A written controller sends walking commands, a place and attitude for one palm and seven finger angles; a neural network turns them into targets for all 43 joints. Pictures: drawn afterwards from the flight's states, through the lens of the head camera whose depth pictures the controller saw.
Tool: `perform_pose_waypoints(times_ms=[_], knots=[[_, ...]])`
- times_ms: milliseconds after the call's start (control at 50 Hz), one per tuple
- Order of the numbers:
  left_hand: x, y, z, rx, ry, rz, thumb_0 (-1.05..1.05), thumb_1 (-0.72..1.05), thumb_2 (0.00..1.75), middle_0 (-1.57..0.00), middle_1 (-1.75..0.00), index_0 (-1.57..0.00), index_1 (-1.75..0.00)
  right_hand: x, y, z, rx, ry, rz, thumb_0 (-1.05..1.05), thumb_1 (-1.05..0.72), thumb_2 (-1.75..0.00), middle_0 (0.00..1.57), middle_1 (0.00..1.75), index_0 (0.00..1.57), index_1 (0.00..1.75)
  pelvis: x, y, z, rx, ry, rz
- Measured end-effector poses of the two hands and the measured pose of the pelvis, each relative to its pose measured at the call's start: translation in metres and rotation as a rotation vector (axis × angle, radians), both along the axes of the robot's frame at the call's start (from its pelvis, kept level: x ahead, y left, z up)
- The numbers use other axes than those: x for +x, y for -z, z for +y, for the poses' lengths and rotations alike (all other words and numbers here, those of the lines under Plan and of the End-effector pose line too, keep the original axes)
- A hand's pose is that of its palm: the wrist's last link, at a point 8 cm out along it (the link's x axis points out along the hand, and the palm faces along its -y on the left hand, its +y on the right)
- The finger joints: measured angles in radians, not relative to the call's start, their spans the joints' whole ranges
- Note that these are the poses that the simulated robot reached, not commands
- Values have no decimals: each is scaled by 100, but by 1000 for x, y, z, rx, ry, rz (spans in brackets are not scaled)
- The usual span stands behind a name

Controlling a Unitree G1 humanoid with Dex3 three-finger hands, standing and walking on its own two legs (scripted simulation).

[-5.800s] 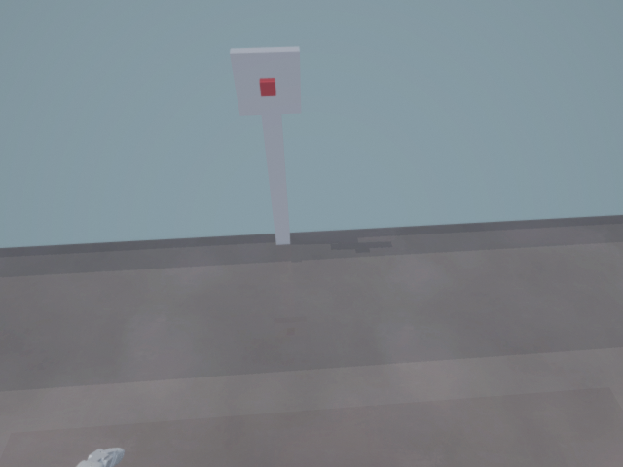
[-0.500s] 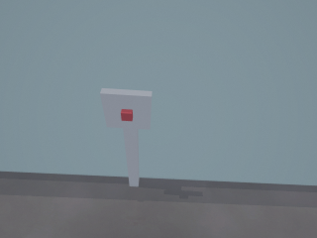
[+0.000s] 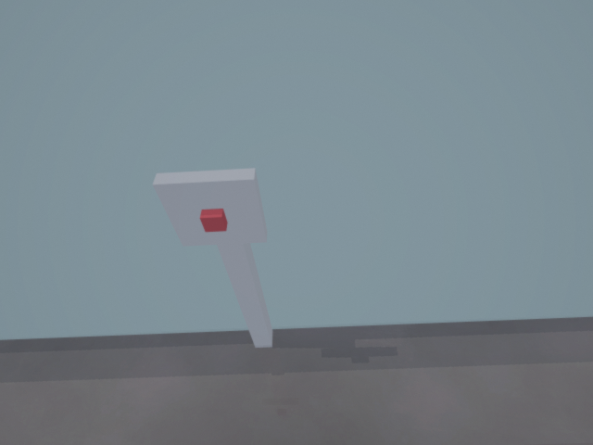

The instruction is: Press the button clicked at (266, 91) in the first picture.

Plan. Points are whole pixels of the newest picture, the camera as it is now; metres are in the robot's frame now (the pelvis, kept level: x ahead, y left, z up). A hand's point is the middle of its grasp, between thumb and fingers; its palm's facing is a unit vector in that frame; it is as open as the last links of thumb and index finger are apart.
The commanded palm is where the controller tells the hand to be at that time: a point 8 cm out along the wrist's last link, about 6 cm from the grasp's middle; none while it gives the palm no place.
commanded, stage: look again from close up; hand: left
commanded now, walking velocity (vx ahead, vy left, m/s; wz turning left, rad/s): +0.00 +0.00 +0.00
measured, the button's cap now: (214, 219) +0.51 +0.19 -0.03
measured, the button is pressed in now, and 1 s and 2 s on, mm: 0 0 0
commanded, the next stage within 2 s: raise the hand and make a fist in 0.14 s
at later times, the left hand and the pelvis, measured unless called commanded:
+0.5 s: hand (175, 403) +0.18 +0.17 -0.01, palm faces +0.14 -0.99 -0.02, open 6.6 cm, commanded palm +0.10 +0.23 -0.06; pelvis -0.05 -0.01 -0.03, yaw +0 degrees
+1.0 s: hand out of the picture +0.13 +0.20 -0.06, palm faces -0.01 -1.00 -0.04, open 3.3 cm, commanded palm +0.10 +0.25 -0.05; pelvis -0.10 +0.03 -0.10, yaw +1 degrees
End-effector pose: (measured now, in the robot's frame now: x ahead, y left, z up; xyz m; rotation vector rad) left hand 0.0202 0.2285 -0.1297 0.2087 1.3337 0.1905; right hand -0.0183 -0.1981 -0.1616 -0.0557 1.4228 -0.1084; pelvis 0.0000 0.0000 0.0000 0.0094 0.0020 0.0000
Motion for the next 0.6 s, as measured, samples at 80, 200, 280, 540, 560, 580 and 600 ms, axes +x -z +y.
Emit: perform_pose_waypoints(times_ms=[80, 200, 280, 540, 560, 580, 600], knots=[[4, -1, -3, 2, -3, -8, 1, 93, 90, -20, -30, -20, -29, 9, -1, -11, -15, -8, -13, 2, -93, -90, 20, 29, 20, 30, 2, -1, -3, 3, 0, -2], [2, -1, -8, -5, -9, -1, 1, 93, 90, -21, -30, -20, -29, 15, -5, -23, -35, -17, -20, 1, -92, -90, 20, 29, 20, 30, 2, -2, -9, 4, -1, -4], [4, -4, -10, -18, -58, -53, 1, 92, 90, -21, -30, -20, -30, 19, -10, -30, -53, -17, -45, 1, -92, -90, 20, 29, 20, 30, -1, -2, -11, 1, 4, 2], [124, -120, -13, -153, 159, -1377, 1, 91, 90, -39, -51, -39, -50, 155, -63, -76, -232, -140, -874, 1, -91, -90, 20, 29, 20, 30, -57, 51, -5, 30, 0, 208], [117, -113, -13, -174, 183, -1395, 1, 91, 90, -42, -53, -41, -53, 163, -64, -75, -235, -157, -911, 1, -91, -90, 20, 29, 20, 30, -63, 59, -4, 31, 1, 218], [110, -104, -13, -195, 194, -1391, 0, 91, 90, -44, -56, -44, -56, 169, -65, -72, -237, -171, -941, 1, -91, -90, 20, 29, 20, 30, -67, 67, -3, 31, 0, 226], [102, -93, -12, -213, 192, -1369, 0, 90, 90, -47, -59, -47, -59, 174, -65, -69, -237, -184, -966, 1, -91, -90, 20, 29, 20, 30, -71, 74, -2, 29, -1, 231]])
